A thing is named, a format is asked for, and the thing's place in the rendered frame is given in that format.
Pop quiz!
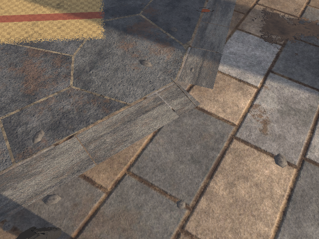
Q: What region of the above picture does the robot left hand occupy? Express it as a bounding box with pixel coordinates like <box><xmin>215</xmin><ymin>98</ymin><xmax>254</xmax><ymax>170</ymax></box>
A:
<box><xmin>16</xmin><ymin>226</ymin><xmax>62</xmax><ymax>239</ymax></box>

